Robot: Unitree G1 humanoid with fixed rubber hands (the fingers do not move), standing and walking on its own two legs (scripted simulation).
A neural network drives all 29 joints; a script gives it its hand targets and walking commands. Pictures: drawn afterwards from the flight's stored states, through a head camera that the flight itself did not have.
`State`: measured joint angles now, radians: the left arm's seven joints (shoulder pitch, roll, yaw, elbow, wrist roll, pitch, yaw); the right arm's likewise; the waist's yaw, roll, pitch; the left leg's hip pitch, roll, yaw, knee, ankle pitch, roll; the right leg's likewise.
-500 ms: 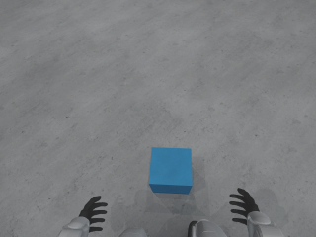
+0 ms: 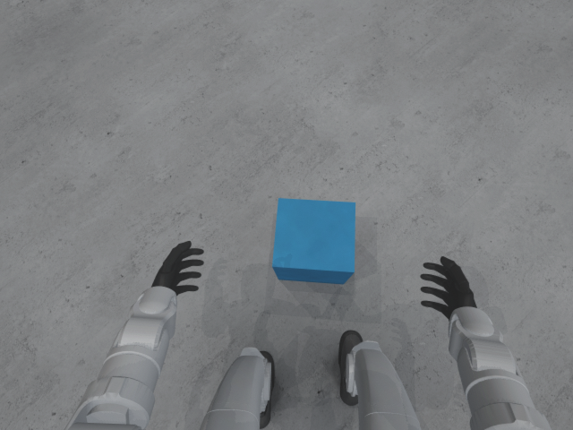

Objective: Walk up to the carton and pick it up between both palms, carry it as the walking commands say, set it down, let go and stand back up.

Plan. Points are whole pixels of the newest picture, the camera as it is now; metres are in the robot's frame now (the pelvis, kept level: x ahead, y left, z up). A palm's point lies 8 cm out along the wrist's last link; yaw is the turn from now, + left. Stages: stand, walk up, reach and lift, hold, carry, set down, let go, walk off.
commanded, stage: reach and lift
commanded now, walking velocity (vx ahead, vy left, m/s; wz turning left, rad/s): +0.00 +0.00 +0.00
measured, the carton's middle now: (313, 244) +0.47 -0.02 -0.60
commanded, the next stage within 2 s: none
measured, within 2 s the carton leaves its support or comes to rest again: neither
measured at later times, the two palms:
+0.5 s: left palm (198, 221) +0.41 +0.20 -0.17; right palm (432, 226) +0.41 -0.22 -0.17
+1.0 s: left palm (224, 199) +0.48 +0.17 -0.22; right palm (416, 208) +0.46 -0.21 -0.23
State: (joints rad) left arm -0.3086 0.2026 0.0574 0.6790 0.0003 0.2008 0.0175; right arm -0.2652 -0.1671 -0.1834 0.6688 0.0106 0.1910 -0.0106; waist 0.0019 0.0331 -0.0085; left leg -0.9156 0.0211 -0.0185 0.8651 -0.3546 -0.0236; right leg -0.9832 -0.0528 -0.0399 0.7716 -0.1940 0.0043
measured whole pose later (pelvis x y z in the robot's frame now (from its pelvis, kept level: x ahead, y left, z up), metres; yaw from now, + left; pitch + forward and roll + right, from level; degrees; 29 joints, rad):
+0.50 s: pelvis +0.00 -0.02 -0.03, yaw +1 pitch +37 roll +2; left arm -0.76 0.26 0.19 0.76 0.00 0.11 -0.03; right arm -0.72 -0.17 -0.25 0.67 0.01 0.12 -0.11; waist 0.00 -0.01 0.07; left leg -1.22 0.02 -0.02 0.92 -0.34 -0.05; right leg -1.31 -0.05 -0.03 0.87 -0.20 -0.01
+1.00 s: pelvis -0.01 -0.01 -0.05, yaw +1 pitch +47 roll +1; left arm -1.05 0.22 0.27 0.76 0.00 0.10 0.02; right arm -1.05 -0.17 -0.43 0.79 -0.06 0.07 -0.07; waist -0.01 0.01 0.09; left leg -1.47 0.02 -0.03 0.99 -0.34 -0.05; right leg -1.54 -0.05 -0.03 0.90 -0.18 -0.01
